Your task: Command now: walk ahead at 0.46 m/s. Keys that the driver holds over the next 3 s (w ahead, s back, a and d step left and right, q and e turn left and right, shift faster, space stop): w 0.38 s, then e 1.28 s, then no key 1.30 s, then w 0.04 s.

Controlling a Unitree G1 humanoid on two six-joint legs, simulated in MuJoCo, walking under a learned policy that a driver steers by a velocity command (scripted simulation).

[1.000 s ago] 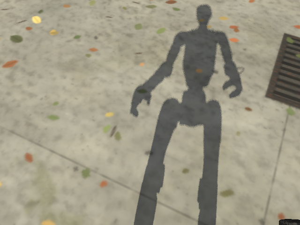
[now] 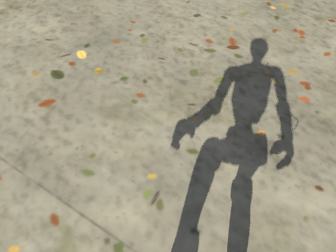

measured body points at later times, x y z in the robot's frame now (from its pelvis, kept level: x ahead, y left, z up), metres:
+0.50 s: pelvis +0.27 -0.06 +0.00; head +0.30 -0.07 +0.45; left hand +0.34 +0.21 -0.12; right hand +0.42 -0.34 -0.11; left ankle +0.34 +0.11 -0.68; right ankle +0.29 -0.14 -0.75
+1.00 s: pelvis +0.39 -0.03 -0.01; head +0.43 -0.04 +0.44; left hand +0.60 +0.22 -0.12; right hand +0.47 -0.33 -0.11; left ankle +0.50 +0.07 -0.75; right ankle +0.36 -0.16 -0.70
